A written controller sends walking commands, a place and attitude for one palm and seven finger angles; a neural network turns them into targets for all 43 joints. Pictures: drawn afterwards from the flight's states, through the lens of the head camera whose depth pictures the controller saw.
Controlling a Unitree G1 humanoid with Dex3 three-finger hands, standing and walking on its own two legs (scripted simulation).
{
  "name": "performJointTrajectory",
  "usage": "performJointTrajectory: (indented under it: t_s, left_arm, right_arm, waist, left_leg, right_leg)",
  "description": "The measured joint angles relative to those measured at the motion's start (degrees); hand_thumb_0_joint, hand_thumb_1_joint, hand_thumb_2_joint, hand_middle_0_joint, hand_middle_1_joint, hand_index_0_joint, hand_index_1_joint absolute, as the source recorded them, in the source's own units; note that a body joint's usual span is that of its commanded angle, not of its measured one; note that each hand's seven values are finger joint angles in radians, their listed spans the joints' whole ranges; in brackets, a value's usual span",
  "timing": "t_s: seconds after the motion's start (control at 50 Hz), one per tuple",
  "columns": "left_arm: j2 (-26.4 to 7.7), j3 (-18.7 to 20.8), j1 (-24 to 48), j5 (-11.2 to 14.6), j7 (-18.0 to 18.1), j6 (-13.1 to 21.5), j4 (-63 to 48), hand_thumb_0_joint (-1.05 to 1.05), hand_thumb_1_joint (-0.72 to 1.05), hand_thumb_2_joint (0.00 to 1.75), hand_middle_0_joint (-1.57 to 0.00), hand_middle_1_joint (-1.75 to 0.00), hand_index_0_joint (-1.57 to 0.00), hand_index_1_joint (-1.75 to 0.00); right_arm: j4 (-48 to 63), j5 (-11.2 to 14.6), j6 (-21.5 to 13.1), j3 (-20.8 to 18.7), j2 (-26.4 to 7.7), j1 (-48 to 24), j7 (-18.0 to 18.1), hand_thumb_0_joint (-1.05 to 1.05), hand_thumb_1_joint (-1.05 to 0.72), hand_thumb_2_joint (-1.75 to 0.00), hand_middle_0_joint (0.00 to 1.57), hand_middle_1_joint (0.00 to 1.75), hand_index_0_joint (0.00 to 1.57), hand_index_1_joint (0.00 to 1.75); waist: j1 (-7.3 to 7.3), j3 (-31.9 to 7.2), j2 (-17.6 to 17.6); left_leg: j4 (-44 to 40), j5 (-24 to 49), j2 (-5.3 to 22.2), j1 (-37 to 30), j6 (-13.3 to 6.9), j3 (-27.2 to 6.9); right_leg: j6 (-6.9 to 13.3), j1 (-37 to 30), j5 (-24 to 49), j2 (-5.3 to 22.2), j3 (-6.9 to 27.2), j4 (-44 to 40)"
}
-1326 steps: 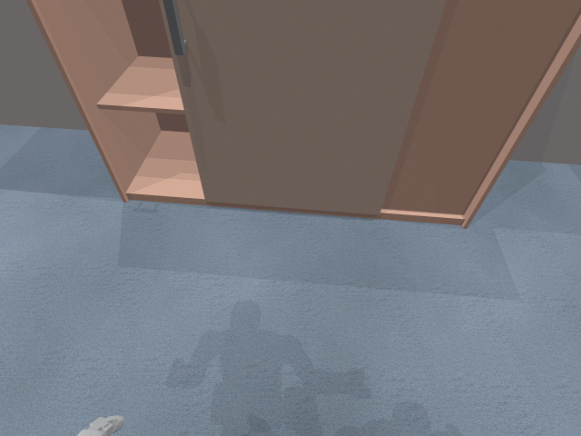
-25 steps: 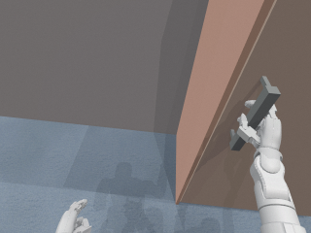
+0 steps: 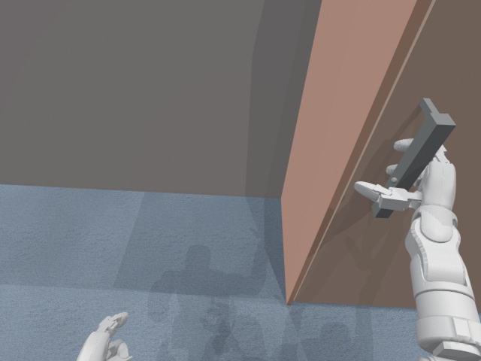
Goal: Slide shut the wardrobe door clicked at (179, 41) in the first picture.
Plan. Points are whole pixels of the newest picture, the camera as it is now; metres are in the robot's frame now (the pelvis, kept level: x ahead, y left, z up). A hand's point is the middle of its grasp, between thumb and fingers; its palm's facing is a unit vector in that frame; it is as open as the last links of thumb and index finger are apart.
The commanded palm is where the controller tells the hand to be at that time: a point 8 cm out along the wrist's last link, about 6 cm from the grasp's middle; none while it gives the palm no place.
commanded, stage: loosen the grip on the handle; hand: right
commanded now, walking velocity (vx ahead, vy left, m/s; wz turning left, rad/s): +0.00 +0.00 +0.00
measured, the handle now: (401, 164) +0.43 -0.25 +0.11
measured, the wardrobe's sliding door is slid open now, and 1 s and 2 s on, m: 0.00 0.00 0.00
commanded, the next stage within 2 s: slip the hand off the handle in 0.26 s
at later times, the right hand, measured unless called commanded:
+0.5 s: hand (397, 185) +0.39 -0.23 +0.11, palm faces +0.34 +0.93 -0.16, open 14.6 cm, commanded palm +0.35 -0.28 +0.12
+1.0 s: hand (442, 187) +0.38 -0.30 +0.12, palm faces +0.35 +0.92 -0.17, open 14.7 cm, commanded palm +0.33 -0.33 +0.12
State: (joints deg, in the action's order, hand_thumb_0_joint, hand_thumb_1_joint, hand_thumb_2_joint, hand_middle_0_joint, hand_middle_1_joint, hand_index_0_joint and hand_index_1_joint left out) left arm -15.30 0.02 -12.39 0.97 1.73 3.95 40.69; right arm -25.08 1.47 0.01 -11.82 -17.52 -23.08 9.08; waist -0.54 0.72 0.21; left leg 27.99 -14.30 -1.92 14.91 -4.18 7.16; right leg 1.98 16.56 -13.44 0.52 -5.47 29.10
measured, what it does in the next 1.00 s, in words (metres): stands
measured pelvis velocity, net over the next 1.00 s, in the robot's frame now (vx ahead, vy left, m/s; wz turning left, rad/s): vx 0.01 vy -0.02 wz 0.01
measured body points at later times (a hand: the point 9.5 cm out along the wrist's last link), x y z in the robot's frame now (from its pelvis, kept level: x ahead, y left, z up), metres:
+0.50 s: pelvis +0.02 +0.00 +0.00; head +0.04 +0.01 +0.45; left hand +0.15 +0.26 -0.11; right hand +0.37 -0.28 +0.12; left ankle +0.01 +0.07 -0.74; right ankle +0.02 -0.10 -0.74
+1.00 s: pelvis +0.01 -0.02 +0.00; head +0.03 -0.02 +0.45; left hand +0.14 +0.24 -0.11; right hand +0.35 -0.34 +0.13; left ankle +0.01 +0.07 -0.74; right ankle +0.02 -0.10 -0.74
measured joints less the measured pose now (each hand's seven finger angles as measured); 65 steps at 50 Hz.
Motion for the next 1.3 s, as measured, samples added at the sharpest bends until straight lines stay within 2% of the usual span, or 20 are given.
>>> performJointTrajectory:
  t_s: [0.06,0.12,0.2,0.28,0.46,0.6,0.68,0.76,0.84,1.0,1.14,1.3]
  left_arm:
    - [-0.1,0.4,-0.7,0.4,0.2,-0.3,0.8,0.01,0.90,0.90,-0.20,-0.30,-0.20,-0.30]
    - [-0.1,0.6,-1.2,0.5,0.1,-0.7,1.5,0.01,0.90,0.90,-0.20,-0.30,-0.20,-0.30]
    - [-0.2,1.0,-1.8,0.5,0.0,-1.1,1.5,0.01,0.90,0.90,-0.20,-0.30,-0.20,-0.30]
    - [-0.3,0.9,-2.0,0.9,0.2,-0.9,1.3,0.01,0.90,0.90,-0.20,-0.30,-0.20,-0.30]
    - [0.9,0.0,-0.7,0.7,0.7,-0.9,0.6,0.01,0.90,0.90,-0.20,-0.30,-0.20,-0.30]
    - [1.3,-0.1,-0.4,0.4,1.5,-0.8,-0.2,0.01,0.90,0.90,-0.20,-0.30,-0.20,-0.30]
    - [0.7,0.0,-1.0,0.8,1.7,-0.4,-0.1,0.01,0.90,0.90,-0.20,-0.30,-0.20,-0.30]
    - [0.3,-0.3,-1.1,1.4,2.3,-0.3,0.4,0.01,0.90,0.90,-0.20,-0.30,-0.20,-0.30]
    - [0.6,-0.6,-0.9,1.3,2.6,-0.3,0.4,0.01,0.90,0.90,-0.20,-0.30,-0.20,-0.30]
    - [0.9,-0.8,-1.9,0.9,2.5,0.3,0.5,0.01,0.90,0.90,-0.20,-0.30,-0.20,-0.30]
    - [0.5,-0.5,-3.5,1.4,2.2,0.4,0.0,0.01,0.90,0.90,-0.20,-0.30,-0.20,-0.30]
    - [0.8,-0.8,-2.2,1.2,2.3,1.6,-0.1,0.01,0.90,0.90,-0.20,-0.30,-0.20,-0.30]
  right_arm:
    - [-0.4,1.9,-0.8,-0.6,-0.4,0.0,-1.0,-0.01,0.26,-0.34,0.41,1.33,0.36,1.36]
    - [-0.2,2.0,-1.7,-1.0,-0.8,0.6,-1.5,-0.01,0.38,-0.28,0.38,1.31,0.35,1.32]
    - [1.6,1.7,-1.9,-1.2,-1.2,2.8,-1.7,-0.01,0.47,-0.23,0.34,1.26,0.32,1.27]
    - [2.9,3.2,-1.7,-1.5,-0.8,4.5,-2.2,-0.01,0.52,-0.21,0.30,1.21,0.29,1.22]
    - [3.8,3.4,-1.4,-2.2,-0.1,6.1,-2.9,-0.01,0.54,-0.20,0.26,1.16,0.26,1.16]
    - [4.1,3.3,-2.2,-5.4,-2.3,7.4,-3.8,-0.02,0.54,-0.20,0.25,1.15,0.25,1.15]
    - [4.8,3.9,-3.6,-5.0,-3.2,7.9,-5.6,-0.02,0.54,-0.20,0.25,1.15,0.25,1.15]
    - [2.8,5.0,-2.5,-4.3,-3.8,6.4,-7.5,-0.01,0.55,-0.20,0.25,1.15,0.25,1.15]
    - [1.4,5.2,-1.7,-5.4,-4.1,5.6,-8.1,-0.01,0.55,-0.20,0.25,1.15,0.25,1.15]
    - [-0.6,4.4,-4.8,-7.5,-5.8,4.6,-8.7,-0.02,0.55,-0.20,0.25,1.15,0.25,1.15]
    - [4.0,6.5,-4.0,-7.5,-5.3,10.9,-11.0,-0.01,0.54,-0.20,0.25,1.15,0.25,1.15]
    - [12.4,7.1,-4.3,-7.1,-2.8,19.0,-9.5,-0.02,0.55,-0.20,0.25,1.15,0.25,1.15]
  waist:
    - [0.09,-0.3,-0.1]
    - [0.13,-0.5,-0.3]
    - [-0.06,-1.0,0.2]
    - [-0.26,-1.3,0.9]
    - [-0.10,-1.8,0.4]
    - [0.20,-2.0,0.2]
    - [0.81,-2.0,0.8]
    - [1.04,-1.7,1.0]
    - [0.87,-1.7,0.8]
    - [0.34,-1.7,0.4]
    - [0.58,-2.5,1.2]
    - [1.71,-2.2,1.0]
  left_leg:
    - [0.1,-0.2,-0.4,0.3,-0.2,0.2]
    - [0.5,-0.7,-0.7,0.6,-0.4,0.5]
    - [1.5,-1.5,-0.7,1.0,-0.7,0.3]
    - [1.9,-2.1,-0.5,0.9,-0.5,0.1]
    - [2.5,-2.8,-0.2,1.2,-0.1,-0.3]
    - [2.0,-2.6,-0.3,0.7,0.2,-0.7]
    - [1.9,-2.6,0.0,0.3,0.5,-0.5]
    - [1.7,-2.4,0.5,0.2,0.9,-0.1]
    - [1.4,-1.9,0.5,0.6,1.1,-0.4]
    - [1.6,-1.5,0.5,1.5,1.5,-0.7]
    - [1.1,-1.1,0.5,1.0,1.9,-1.4]
    - [1.4,-1.2,0.8,-0.3,2.1,-1.1]
  right_leg:
    - [-0.5,0.5,-0.2,0.4,0.3,0.5]
    - [-0.9,1.1,-0.9,0.8,0.6,1.4]
    - [-1.0,1.2,-1.6,0.8,0.4,2.0]
    - [-0.9,0.9,-2.0,0.6,0.3,2.0]
    - [-0.6,0.9,-2.6,0.3,-0.1,2.1]
    - [-0.2,0.6,-3.0,0.3,-0.4,2.3]
    - [0.2,0.5,-3.3,0.0,-0.1,2.6]
    - [0.6,0.7,-3.0,-0.4,0.2,2.6]
    - [0.9,1.1,-2.7,-0.5,-0.1,2.3]
    - [1.3,2.1,-2.7,-0.4,-0.4,3.0]
    - [1.7,1.3,-2.8,-0.5,-1.1,2.6]
    - [1.8,0.3,-2.7,-0.7,-0.7,3.0]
